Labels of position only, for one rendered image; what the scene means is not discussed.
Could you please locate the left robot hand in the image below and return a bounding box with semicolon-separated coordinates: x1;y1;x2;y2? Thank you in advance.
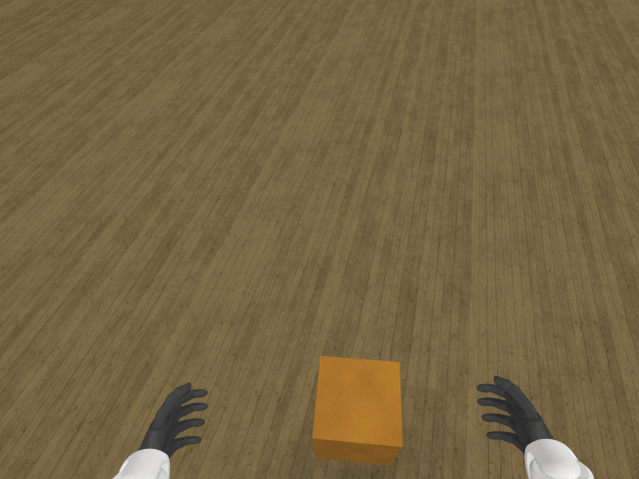
139;382;208;458

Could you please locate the robot left forearm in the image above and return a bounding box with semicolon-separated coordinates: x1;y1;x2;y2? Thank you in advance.
113;449;170;479

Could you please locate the right robot hand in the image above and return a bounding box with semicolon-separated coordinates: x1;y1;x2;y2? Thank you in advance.
476;376;554;456

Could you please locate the carton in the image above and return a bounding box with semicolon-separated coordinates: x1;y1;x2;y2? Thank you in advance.
313;356;402;465

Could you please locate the robot right forearm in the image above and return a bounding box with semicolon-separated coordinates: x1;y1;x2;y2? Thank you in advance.
525;439;594;479

